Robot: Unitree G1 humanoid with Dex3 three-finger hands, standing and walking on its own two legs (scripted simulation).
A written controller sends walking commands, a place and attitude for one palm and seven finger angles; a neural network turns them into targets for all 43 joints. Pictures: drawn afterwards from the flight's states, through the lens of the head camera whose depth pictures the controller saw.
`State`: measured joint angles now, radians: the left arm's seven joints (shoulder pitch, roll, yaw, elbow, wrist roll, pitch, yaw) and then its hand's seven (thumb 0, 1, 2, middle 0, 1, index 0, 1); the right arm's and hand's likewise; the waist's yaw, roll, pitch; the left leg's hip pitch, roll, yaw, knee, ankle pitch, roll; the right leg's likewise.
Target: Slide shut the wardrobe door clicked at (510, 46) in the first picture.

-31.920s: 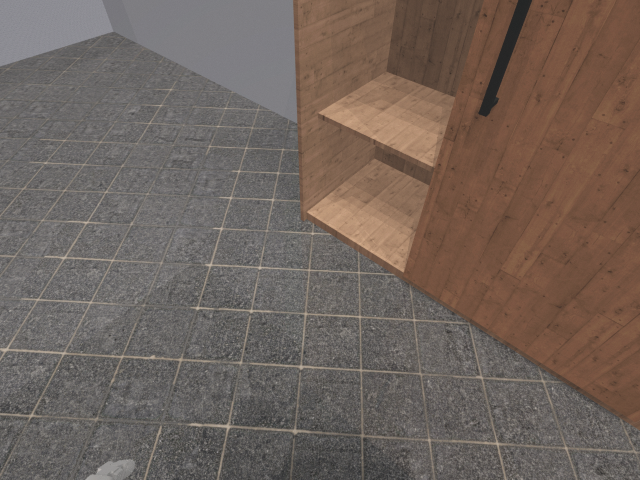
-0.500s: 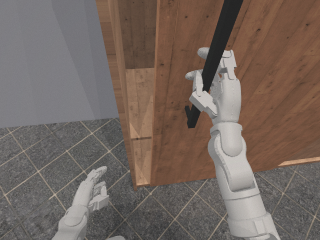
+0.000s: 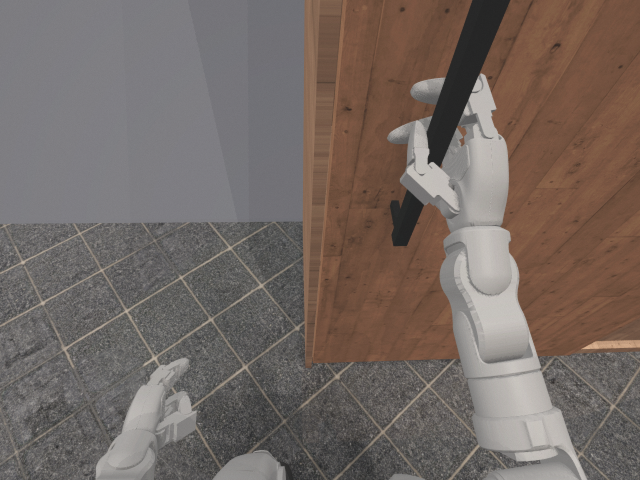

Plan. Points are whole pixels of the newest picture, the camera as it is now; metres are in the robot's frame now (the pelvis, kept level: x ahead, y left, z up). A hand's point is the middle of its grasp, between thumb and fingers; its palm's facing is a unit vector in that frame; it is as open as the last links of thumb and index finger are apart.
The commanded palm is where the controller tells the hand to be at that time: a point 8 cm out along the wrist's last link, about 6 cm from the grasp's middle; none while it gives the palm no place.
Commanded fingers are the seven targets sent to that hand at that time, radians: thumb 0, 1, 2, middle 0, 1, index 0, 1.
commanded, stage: step sideways, sliding the door along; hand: right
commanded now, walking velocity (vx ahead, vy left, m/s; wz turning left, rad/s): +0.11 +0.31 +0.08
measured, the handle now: (430, 132) +0.42 -0.09 +0.21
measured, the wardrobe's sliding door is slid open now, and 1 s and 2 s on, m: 0.00 0.00 0.00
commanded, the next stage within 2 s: stop walking and hold the door there in 0.12 s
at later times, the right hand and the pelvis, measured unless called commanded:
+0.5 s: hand (413, 167) +0.37 -0.07 +0.20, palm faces +0.14 +0.98 -0.16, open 5.8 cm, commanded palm +0.35 -0.11 +0.20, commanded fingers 0.00 -0.90 -0.90 0.45 1.40 0.45 1.40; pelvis -0.01 +0.06 +0.02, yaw +3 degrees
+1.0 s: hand (417, 169) +0.37 -0.07 +0.20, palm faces -0.01 +0.99 -0.10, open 5.7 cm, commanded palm +0.35 -0.11 +0.20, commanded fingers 0.00 -0.90 -0.90 0.45 1.40 0.45 1.40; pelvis +0.00 +0.01 +0.02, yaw +7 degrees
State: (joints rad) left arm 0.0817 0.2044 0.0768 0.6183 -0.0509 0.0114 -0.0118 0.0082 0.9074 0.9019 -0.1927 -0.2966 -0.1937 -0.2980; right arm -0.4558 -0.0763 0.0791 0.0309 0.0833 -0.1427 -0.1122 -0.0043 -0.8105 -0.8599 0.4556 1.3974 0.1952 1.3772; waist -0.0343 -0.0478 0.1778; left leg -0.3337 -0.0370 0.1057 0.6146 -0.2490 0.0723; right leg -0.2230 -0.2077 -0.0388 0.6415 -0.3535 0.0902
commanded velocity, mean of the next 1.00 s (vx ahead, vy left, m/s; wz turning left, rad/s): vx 0.00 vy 0.01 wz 0.02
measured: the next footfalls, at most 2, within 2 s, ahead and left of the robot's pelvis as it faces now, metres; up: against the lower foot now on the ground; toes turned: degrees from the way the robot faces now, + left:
left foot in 0.26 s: +0.05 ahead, +0.14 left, +0.00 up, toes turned +2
right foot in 0.54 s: +0.06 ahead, -0.05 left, +0.00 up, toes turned +6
